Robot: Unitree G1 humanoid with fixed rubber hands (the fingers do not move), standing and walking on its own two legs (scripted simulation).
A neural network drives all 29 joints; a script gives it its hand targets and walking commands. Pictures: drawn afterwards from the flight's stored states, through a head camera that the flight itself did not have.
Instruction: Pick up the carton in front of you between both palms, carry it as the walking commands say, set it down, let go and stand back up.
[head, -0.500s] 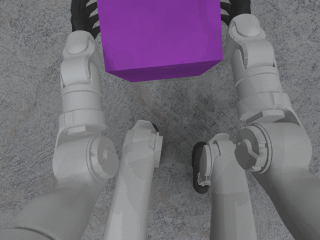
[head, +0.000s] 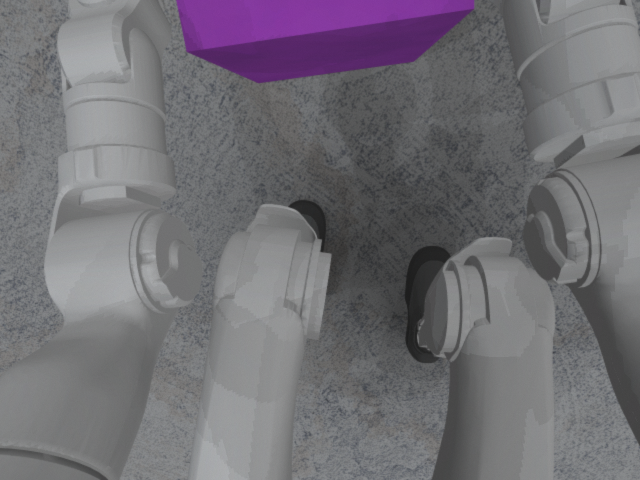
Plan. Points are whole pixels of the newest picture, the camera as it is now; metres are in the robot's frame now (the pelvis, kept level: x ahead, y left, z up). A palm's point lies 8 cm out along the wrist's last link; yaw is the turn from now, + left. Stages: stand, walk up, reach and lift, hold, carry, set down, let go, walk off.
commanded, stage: set down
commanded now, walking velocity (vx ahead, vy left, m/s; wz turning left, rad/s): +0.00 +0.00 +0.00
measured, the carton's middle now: out of the picture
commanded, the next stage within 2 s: none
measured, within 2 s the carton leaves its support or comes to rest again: rests again in 0.34 s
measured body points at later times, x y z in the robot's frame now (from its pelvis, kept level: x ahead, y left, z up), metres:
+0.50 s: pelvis -0.01 -0.01 -0.02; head +0.37 +0.04 +0.20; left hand +0.50 +0.28 -0.19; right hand +0.59 -0.02 -0.20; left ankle +0.12 +0.12 -0.36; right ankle +0.08 -0.11 -0.36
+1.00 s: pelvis -0.01 -0.01 -0.02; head +0.37 +0.03 +0.20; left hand +0.50 +0.28 -0.20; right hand +0.59 -0.02 -0.20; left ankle +0.12 +0.12 -0.36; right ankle +0.08 -0.11 -0.36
